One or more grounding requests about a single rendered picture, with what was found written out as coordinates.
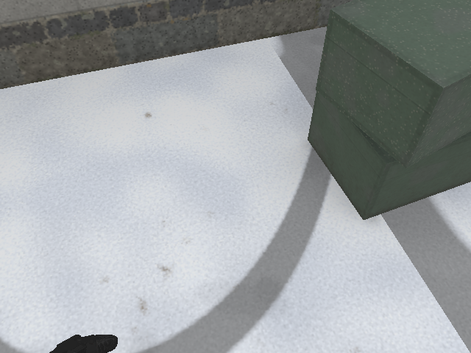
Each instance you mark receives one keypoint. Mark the robot left hand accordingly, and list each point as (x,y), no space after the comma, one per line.
(87,344)

